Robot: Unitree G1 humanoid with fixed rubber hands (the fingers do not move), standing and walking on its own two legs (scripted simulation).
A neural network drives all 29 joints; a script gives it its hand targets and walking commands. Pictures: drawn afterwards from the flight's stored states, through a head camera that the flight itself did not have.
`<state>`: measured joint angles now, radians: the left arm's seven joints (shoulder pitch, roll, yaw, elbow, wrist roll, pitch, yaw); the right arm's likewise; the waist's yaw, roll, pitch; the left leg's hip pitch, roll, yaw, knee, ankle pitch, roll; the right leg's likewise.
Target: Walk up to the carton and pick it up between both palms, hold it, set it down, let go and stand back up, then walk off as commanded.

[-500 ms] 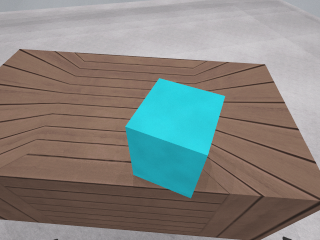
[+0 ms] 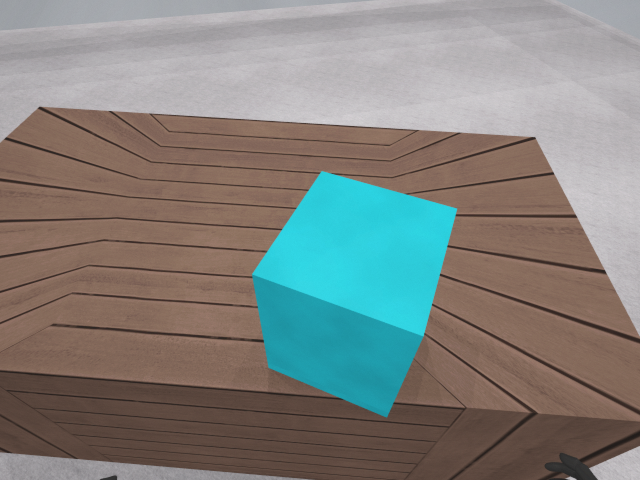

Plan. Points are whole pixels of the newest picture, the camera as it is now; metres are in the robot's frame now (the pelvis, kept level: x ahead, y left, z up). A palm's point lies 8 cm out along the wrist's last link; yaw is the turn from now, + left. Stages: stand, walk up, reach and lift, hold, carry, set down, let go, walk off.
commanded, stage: walk up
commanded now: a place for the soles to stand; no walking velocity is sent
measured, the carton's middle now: (354, 295) +0.40 -0.02 -0.01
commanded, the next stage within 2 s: reach and lift in 0.50 s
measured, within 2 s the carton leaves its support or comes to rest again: neither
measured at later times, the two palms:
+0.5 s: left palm out of the picture +0.09 +0.31 -0.09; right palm out of the picture +0.12 -0.31 -0.07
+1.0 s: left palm out of the picture +0.16 +0.27 -0.09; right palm out of the picture +0.13 -0.28 -0.05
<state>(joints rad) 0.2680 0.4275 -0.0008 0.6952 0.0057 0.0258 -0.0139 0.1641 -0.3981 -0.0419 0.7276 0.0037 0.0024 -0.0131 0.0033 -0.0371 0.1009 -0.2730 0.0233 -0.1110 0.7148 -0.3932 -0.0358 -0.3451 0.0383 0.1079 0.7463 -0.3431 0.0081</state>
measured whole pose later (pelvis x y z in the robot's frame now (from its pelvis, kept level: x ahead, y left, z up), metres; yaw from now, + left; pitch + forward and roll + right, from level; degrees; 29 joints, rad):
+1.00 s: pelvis -0.01 +0.01 +0.00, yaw +0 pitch -4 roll -1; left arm 0.14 0.32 0.00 0.49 0.02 0.29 0.01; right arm 0.17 -0.27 -0.14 0.79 -0.06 -0.30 -0.04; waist -0.01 -0.07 0.13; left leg -0.27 0.03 -0.11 0.71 -0.38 -0.05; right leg -0.32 0.04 0.11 0.69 -0.31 0.03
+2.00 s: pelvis +0.00 +0.03 +0.01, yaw +0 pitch -3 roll -2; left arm 0.20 0.32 0.00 0.42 -0.07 -0.18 -0.13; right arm 0.40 0.01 0.02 0.41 0.04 -0.48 -0.23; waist -0.01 -0.06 0.13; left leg -0.24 0.03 -0.11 0.64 -0.35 -0.05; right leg -0.26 0.03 0.11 0.57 -0.25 0.04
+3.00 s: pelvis +0.02 +0.03 +0.01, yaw +0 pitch -2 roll -2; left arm 0.21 0.34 0.00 0.25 -0.22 -0.15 -0.14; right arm 0.27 0.05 0.06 0.21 0.06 -0.31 -0.33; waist -0.02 0.00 0.09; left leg -0.24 0.03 -0.10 0.64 -0.38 -0.05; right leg -0.26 0.03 0.11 0.57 -0.28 0.05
